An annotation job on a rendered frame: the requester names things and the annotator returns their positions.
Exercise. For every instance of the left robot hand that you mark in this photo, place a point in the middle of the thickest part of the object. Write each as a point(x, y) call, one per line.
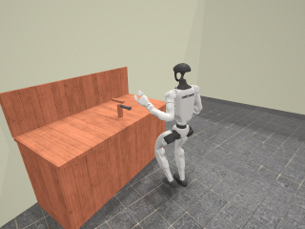
point(143, 101)

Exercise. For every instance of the counter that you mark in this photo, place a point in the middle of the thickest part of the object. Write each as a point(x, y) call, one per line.
point(78, 145)

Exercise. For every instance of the robot right upper arm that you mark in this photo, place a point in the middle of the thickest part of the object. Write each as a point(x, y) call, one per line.
point(197, 99)

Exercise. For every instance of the robot left upper arm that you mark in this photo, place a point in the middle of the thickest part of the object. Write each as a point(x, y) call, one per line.
point(169, 98)

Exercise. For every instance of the robot right forearm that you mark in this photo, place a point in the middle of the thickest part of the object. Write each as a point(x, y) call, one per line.
point(195, 113)

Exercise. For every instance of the robot left forearm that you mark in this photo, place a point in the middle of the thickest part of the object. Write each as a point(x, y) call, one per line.
point(161, 115)

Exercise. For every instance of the robot right foot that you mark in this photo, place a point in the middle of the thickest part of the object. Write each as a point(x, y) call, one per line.
point(183, 182)

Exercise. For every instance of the humanoid robot torso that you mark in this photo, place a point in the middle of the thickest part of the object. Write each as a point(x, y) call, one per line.
point(183, 111)

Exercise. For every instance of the tap lever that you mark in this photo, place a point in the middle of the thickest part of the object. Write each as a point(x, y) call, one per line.
point(125, 107)

